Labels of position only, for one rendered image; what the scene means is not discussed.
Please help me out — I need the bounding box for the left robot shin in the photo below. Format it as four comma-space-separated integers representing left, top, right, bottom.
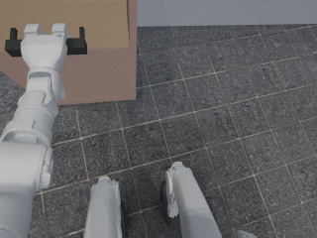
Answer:
90, 176, 123, 238

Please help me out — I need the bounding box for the robot shin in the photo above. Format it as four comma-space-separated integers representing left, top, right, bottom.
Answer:
90, 176, 123, 238
166, 162, 192, 217

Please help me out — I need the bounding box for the robot left forearm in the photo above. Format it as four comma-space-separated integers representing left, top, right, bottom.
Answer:
0, 67, 61, 147

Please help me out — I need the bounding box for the drawer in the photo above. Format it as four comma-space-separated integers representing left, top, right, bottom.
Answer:
0, 0, 129, 52

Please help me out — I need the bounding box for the right robot shin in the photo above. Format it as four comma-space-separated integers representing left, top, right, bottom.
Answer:
166, 162, 192, 217

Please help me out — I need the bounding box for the handle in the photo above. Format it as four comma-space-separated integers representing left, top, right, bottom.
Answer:
5, 27, 87, 58

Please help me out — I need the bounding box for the left robot upper arm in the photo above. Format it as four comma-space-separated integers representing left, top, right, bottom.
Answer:
0, 141, 54, 238

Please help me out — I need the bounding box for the cabinet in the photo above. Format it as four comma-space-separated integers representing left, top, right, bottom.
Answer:
0, 0, 138, 106

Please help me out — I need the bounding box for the left robot hand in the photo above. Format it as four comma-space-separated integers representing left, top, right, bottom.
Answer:
20, 23, 70, 99

